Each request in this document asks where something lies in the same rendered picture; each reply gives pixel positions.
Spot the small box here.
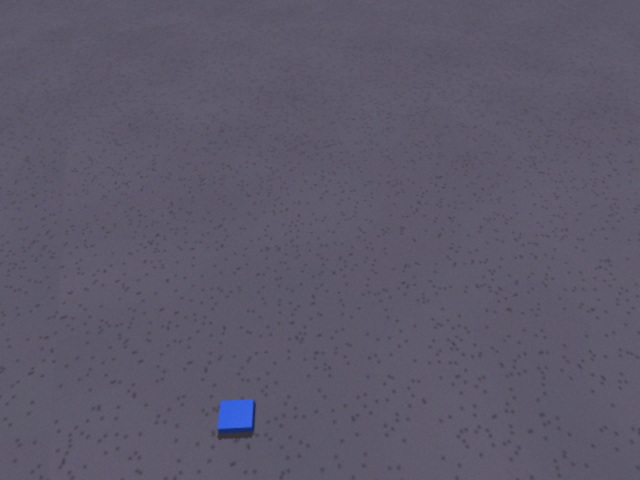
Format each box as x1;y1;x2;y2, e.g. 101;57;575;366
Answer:
217;399;256;433

